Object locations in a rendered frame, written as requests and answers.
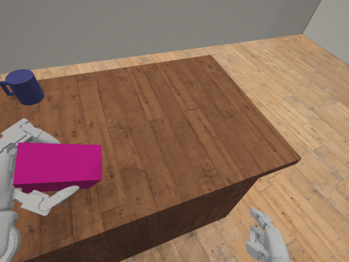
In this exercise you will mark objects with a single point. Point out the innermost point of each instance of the table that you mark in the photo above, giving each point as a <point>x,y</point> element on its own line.
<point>181,145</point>

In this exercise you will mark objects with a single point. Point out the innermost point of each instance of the robot left forearm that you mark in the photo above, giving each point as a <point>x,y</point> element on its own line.
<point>9,236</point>

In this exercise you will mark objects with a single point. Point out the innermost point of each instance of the left robot hand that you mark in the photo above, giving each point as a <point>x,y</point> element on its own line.
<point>36,201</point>

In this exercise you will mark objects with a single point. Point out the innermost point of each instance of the sponge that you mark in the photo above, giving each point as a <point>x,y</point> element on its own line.
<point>50,167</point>

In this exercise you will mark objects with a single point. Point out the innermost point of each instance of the right robot hand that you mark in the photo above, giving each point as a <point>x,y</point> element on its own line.
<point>271,243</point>

